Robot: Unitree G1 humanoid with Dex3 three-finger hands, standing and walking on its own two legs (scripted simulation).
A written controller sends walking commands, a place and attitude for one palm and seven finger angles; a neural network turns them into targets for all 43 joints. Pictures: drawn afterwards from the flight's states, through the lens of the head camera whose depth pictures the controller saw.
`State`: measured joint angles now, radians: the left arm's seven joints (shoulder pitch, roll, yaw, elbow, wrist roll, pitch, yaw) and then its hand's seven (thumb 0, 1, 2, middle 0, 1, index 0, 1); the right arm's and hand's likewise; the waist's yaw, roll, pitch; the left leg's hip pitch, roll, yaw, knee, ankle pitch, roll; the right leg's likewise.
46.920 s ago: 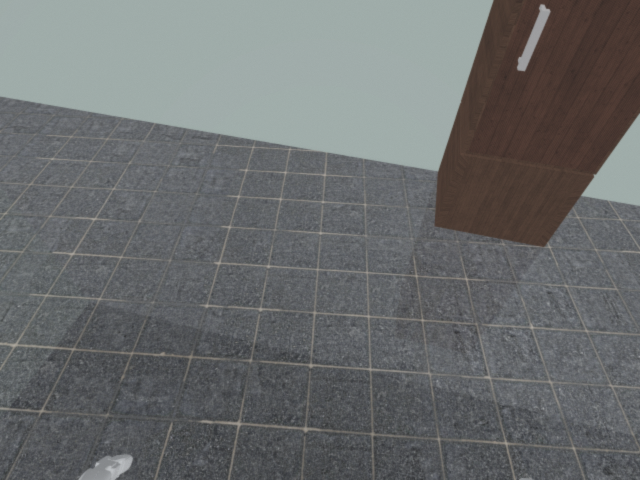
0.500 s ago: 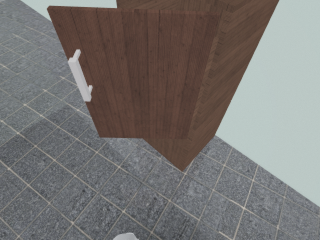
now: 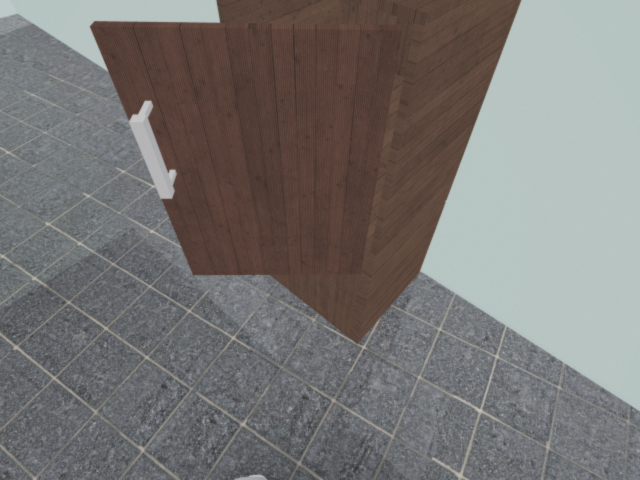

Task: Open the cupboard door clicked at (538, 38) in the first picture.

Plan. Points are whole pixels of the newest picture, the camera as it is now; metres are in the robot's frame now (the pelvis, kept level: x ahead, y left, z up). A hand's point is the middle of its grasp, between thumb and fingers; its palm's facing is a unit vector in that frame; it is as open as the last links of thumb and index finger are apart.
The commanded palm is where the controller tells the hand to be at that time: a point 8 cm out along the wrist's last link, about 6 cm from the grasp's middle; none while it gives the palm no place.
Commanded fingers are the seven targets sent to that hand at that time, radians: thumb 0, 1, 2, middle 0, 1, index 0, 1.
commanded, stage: come to a stop and stand still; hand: left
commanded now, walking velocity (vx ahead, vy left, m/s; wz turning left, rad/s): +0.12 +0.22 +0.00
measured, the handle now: (157, 152) +0.58 +0.31 +0.07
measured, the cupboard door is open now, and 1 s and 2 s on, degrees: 42 42 42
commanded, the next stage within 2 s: look again from close up in 0.52 s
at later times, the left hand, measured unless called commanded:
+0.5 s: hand out of the picture +0.02 +0.18 -0.18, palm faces +0.06 -0.98 -0.18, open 7.4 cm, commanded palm none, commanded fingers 0.00 0.90 0.90 -0.20 -0.30 -0.20 -0.30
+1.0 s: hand out of the picture +0.02 +0.19 -0.16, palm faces -0.01 -0.97 -0.26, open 7.4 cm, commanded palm none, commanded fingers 0.00 0.90 0.90 -0.20 -0.30 -0.20 -0.30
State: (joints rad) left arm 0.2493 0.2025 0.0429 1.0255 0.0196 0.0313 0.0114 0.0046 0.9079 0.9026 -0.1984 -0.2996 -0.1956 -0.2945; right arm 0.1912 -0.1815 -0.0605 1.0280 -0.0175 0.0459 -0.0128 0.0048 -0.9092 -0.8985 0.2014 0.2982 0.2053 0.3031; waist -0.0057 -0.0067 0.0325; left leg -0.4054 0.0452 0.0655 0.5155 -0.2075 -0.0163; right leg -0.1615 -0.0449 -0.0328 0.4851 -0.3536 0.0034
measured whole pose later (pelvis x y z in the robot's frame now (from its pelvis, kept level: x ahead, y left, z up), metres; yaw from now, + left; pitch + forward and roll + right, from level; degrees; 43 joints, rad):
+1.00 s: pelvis -0.01 +0.00 +0.00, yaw -1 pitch -1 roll +1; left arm 0.26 0.18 -0.02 1.06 0.01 0.00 0.03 0.01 0.91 0.90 -0.20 -0.30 -0.20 -0.29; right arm 0.24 -0.19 0.00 1.05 -0.01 0.00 -0.01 0.01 -0.93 -0.90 0.20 0.30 0.20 0.30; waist 0.00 0.02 0.04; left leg -0.24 0.01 0.08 0.52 -0.25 0.02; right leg -0.17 -0.06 -0.02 0.54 -0.35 0.03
